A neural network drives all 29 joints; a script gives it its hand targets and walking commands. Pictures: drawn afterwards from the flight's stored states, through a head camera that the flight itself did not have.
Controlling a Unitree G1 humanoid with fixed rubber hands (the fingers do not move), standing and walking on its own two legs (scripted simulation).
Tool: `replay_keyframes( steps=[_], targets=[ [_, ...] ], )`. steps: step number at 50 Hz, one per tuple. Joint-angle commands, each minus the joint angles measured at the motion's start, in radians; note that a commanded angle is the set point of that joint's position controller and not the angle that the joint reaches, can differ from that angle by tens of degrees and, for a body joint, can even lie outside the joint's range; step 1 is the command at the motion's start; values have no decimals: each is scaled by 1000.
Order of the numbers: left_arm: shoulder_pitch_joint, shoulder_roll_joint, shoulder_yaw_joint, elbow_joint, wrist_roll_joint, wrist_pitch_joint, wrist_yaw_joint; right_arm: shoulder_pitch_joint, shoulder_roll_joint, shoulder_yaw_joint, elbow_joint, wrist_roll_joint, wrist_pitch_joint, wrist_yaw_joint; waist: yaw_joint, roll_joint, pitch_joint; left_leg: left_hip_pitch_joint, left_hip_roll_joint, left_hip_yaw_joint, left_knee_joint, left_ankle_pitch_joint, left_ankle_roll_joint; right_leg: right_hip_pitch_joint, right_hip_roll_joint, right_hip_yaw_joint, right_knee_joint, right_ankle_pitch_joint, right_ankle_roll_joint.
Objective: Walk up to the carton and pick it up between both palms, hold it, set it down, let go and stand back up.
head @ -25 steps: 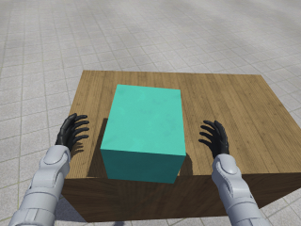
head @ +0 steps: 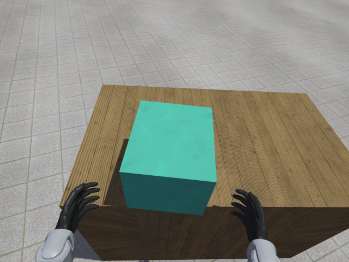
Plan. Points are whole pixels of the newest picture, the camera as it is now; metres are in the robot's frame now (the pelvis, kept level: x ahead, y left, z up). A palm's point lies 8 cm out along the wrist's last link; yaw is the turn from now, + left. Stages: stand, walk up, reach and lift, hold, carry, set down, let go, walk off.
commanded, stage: set down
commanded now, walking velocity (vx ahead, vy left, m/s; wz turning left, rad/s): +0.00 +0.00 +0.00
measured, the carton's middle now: (170, 156) +0.41 +0.02 -0.02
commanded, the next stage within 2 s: let go in 1.24 s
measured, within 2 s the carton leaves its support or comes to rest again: neither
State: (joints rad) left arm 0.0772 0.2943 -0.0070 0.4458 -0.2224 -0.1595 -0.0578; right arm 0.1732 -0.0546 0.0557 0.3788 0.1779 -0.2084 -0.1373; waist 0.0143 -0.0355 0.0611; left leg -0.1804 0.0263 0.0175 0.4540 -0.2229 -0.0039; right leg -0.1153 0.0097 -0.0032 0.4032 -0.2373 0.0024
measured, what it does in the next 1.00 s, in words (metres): stands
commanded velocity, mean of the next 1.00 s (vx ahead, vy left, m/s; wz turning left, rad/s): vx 0.00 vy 0.00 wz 0.00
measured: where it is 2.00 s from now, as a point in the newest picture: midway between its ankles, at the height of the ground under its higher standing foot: outside the picture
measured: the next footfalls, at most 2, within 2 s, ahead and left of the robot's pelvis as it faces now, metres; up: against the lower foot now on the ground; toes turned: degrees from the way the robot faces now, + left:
none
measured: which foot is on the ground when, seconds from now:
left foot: down 0.00-1.00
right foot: down 0.00-1.00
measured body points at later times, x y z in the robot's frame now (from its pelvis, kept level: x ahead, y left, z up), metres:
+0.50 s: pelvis +0.00 +0.00 +0.00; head +0.00 +0.02 +0.45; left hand +0.20 +0.24 -0.04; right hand +0.20 -0.19 -0.04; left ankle +0.02 +0.12 -0.74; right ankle -0.01 -0.12 -0.74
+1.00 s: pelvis +0.02 +0.00 +0.00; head +0.01 +0.01 +0.45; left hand +0.19 +0.23 -0.07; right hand +0.18 -0.21 -0.07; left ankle +0.02 +0.12 -0.74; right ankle -0.01 -0.12 -0.74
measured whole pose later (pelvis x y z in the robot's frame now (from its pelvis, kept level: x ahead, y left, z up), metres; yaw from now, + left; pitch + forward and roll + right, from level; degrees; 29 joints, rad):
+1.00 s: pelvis +0.02 +0.00 +0.00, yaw -1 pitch -6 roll +0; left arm 0.24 0.25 -0.03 0.50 -0.11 -0.10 -0.02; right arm 0.25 -0.11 0.02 0.61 0.08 -0.27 -0.05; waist 0.03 -0.02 0.09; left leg -0.05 0.03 0.04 0.39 -0.23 -0.01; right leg -0.01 0.01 0.03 0.37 -0.25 0.00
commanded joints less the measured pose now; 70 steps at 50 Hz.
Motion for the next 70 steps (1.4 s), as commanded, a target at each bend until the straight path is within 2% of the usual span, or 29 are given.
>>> replay_keyframes(
  steps=[1, 2, 4, 5, 6, 9, 12, 13, 14, 15, 16, 21, 27, 31, 34, 37, 42, 47, 48, 49, 50, 51, 52, 55, 56, 62, 65, 66, 70],
  targets=[
    [-122, 156, 8, -261, -56, -145, 22, -109, -63, -43, -236, -30, -91, 14, -13, 91, -172, 73, -6, -14, -59, 126, -21, -14, -3, 35, -51, 105, -45],
    [-204, 183, -7, -261, -72, -159, 19, -196, -68, -65, -273, -40, -101, 11, -32, 94, -215, 56, -14, -12, -44, 131, -21, -40, -11, 40, -43, 108, -40],
    [-61, 171, 4, -247, -37, -180, 20, -71, -52, -37, -221, -41, -134, 11, -4, 110, -228, 93, -15, -12, -27, 200, -35, 0, -8, 44, -41, 167, -43],
    [-262, 220, -11, -270, -80, -193, 28, -267, -76, -76, -280, -47, -133, 12, -18, 125, -262, 29, -20, -7, -21, 138, -33, -50, -15, 48, -29, 100, -43],
    [-114, 179, -24, -241, -71, -198, 40, -121, -44, -46, -197, -43, -126, 21, -13, 124, -183, 47, -8, -15, -31, 115, -32, -50, -10, 48, -28, 85, -51],
    [-97, 188, -33, -180, -63, -185, 44, -129, -54, -52, -128, -58, -115, 23, -15, 120, -161, 16, -3, -23, -47, 38, -28, -42, -15, 45, -26, 28, -56],
    [-36, 192, -3, -217, -35, -185, 37, -82, -53, -49, -137, -26, -144, 24, 20, 120, -200, 75, -11, -16, -40, 166, -37, -7, -14, 47, -30, 105, -47],
    [-33, 183, -14, -210, -40, -189, 37, -74, -58, -43, -129, -26, -150, 24, 4, 109, -205, 83, -14, -13, -31, 195, -40, -2, -12, 50, -29, 136, -47],
    [-2, 164, -14, -104, -16, -167, 23, -65, -54, -26, -48, -40, -134, 25, 1, 102, -129, 77, -19, -8, -33, 164, -38, -12, -15, 56, -44, 111, -51],
    [-98, 188, 3, -157, -37, -173, 26, -149, -73, -58, -117, -37, -140, 23, 13, 106, -159, 52, -19, 0, -43, 123, -33, -29, -17, 54, -41, 65, -45],
    [-35, 164, -19, -104, -40, -160, 22, -95, -64, -41, -75, -50, -132, 24, -5, 68, -104, 68, -14, -1, -50, 100, -27, -37, -15, 53, -51, 66, -48],
    [-57, 166, -16, -172, -23, -142, 30, -100, -87, -68, -66, -49, -134, 31, -12, 113, -97, 89, -11, 5, -61, 138, -38, -19, -9, 45, -55, 86, -50],
    [-7, 154, -4, -165, -5, -113, 28, -85, -93, -72, -54, -67, -145, 45, 7, 82, -118, 118, -11, 15, -67, 195, -36, 5, 1, 35, -63, 132, -42],
    [36, 106, -7, -102, 48, -76, 39, -59, -129, -64, 36, -61, -125, 68, 15, 124, -43, 158, -12, 8, -78, 243, -55, 5, 6, 33, -77, 150, -50],
    [0, 138, 14, -156, 25, -75, 37, -75, -122, -63, -68, -66, -134, 69, 25, 67, -122, 140, -20, 29, -87, 200, -32, 26, -2, 34, -85, 144, -29],
    [3, 122, 6, -147, 49, -56, 52, -57, -130, -89, -5, -80, -118, 82, 13, 97, -86, 155, -11, 33, -101, 195, -39, 8, 7, 26, -91, 112, -38],
    [48, 103, 11, -76, 94, -29, 44, -23, -132, -66, 70, -93, -113, 88, 11, 85, -77, 184, -20, 36, -85, 279, -47, 19, 4, 28, -97, 210, -26],
    [55, 96, 39, -153, 103, -1, 37, -14, -152, -67, 26, -94, -131, 80, 16, 45, -101, 206, -29, 46, -80, 320, -43, 44, 4, 25, -92, 317, 0],
    [62, 67, 28, -89, 133, 27, 40, -17, -167, -75, 132, -108, -112, 89, 10, 89, -59, 212, -24, 38, -92, 307, -56, 12, 10, 15, -99, 270, -14],
    [45, 82, 34, -147, 114, 33, 39, -33, -170, -87, 37, -97, -115, 86, 6, 44, -101, 218, -29, 50, -93, 299, -45, 35, 10, 18, -110, 260, -7],
    [71, 59, 22, -82, 129, 59, 39, -23, -180, -87, 104, -120, -103, 89, 0, 57, -48, 219, -27, 47, -99, 284, -50, 0, 11, 13, -111, 249, -7],
    [64, 87, 39, -165, 107, 44, 37, -18, -166, -89, -7, -108, -121, 84, 15, 23, -109, 224, -31, 58, -91, 308, -37, 33, 6, 16, -110, 283, 1],
    [73, 84, 35, -84, 120, 56, 30, -13, -160, -77, 64, -133, -110, 81, -1, 25, -61, 212, -35, 60, -87, 289, -38, 12, 4, 17, -110, 306, 5],
    [53, 72, 57, -109, 163, 87, 39, -18, -169, -87, 118, -128, -88, 97, 23, 87, -47, 243, -24, 54, -105, 295, -50, -17, 14, 0, -123, 205, -15],
    [48, 75, 49, -115, 144, 93, 39, -34, -165, -93, 75, -135, -90, 95, 14, 50, -58, 232, -26, 62, -105, 272, -41, -12, 13, 1, -130, 189, -11],
    [22, 53, 39, -96, 174, 131, 60, -56, -179, -97, 131, -148, -66, 113, 17, 93, -44, 212, -26, 63, -108, 241, -47, -35, 9, -4, -115, 172, -15],
    [42, 64, 52, -129, 162, 138, 63, -34, -183, -108, 93, -149, -75, 111, 5, 43, -92, 211, -25, 68, -91, 281, -41, -2, 8, -2, -109, 236, -8],
    [47, 41, 41, -75, 182, 152, 61, -37, -200, -102, 168, -159, -67, 114, -10, 51, -70, 224, -25, 59, -94, 277, -46, -16, 9, -1, -108, 256, -2],
    [34, 55, 64, -107, 185, 168, 63, -45, -199, -110, 140, -166, -73, 118, 1, 45, -84, 219, -31, 69, -98, 244, -42, -28, 5, -4, -112, 232, -2]
  ],
)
